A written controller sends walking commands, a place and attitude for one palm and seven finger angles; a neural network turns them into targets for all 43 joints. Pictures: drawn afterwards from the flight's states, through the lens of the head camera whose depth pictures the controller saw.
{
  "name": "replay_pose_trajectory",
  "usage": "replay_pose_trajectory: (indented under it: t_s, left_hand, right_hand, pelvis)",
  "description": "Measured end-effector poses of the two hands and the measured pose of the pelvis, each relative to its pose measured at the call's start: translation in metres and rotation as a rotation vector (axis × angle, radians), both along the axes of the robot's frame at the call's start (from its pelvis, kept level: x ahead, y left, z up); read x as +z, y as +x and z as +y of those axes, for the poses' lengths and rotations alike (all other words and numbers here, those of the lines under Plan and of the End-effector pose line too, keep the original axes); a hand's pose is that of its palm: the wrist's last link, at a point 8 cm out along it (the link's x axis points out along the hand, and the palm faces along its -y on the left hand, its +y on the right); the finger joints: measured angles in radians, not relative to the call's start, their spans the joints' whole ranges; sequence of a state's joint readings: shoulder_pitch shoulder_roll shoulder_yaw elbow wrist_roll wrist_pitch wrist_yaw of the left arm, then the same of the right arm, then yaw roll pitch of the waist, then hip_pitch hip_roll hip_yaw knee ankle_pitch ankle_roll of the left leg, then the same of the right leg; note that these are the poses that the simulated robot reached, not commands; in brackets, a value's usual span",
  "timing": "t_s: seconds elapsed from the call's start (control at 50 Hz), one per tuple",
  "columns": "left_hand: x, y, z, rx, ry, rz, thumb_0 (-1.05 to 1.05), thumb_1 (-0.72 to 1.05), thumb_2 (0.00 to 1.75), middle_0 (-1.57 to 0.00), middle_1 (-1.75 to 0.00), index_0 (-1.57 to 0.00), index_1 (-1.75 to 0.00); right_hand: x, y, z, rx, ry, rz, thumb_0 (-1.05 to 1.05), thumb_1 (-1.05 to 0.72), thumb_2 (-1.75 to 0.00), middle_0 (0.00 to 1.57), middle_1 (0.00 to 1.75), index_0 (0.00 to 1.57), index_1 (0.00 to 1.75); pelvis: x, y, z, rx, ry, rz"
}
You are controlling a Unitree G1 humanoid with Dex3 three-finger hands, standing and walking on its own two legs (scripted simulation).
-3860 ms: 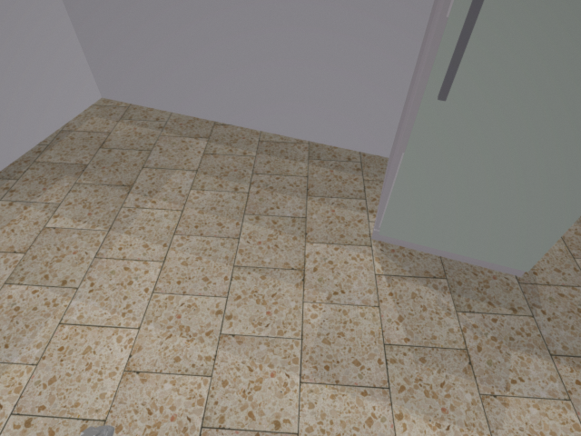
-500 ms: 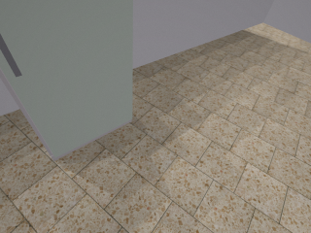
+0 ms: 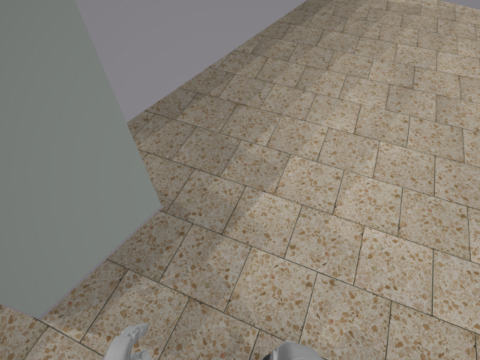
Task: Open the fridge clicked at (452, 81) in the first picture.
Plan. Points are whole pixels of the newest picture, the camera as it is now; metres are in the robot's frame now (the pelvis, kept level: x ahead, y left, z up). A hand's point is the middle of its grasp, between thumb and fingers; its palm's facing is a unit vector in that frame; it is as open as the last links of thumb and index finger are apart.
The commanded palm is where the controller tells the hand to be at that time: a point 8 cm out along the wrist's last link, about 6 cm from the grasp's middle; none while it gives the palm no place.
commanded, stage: turn to face it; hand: left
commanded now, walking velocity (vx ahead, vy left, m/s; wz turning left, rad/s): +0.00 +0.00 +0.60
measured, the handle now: out of the picture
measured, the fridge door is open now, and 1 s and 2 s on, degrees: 0 0 0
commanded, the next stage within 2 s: take the last steps up to it in 1.38 s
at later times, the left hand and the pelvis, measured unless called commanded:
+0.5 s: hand out of the picture +0.05 +0.27 -0.15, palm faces +0.32 -0.92 -0.23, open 7.4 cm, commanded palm none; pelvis +0.03 +0.04 +0.02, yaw +16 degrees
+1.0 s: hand out of the picture +0.00 +0.18 -0.12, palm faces +0.57 -0.78 -0.27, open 7.4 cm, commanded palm none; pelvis +0.04 -0.03 +0.03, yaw +36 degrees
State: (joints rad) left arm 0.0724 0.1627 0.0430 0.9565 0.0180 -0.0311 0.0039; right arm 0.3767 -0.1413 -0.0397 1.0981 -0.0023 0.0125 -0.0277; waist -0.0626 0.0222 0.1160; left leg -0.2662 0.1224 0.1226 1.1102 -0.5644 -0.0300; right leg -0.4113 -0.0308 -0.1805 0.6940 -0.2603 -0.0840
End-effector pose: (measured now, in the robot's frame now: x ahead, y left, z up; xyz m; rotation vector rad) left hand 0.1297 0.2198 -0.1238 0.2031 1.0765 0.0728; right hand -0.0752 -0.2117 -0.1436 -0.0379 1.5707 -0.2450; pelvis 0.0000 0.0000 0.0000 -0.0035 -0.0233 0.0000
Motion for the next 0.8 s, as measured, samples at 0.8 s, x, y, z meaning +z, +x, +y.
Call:
replay_pose_trajectory:
  t_s: [0.8]
  left_hand:
    - [0.029,-0.116,0.05,0.556,0.087,0.048,0.0,0.91,0.9,-0.2,-0.3,-0.2,-0.3]
  right_hand:
    - [0.02,0.281,0.003,0.589,0.013,-0.345,0.01,-0.9,-0.9,0.21,0.3,0.21,0.3]
  pelvis:
    - [0.014,0.036,-0.007,0.473,-0.001,0.037]
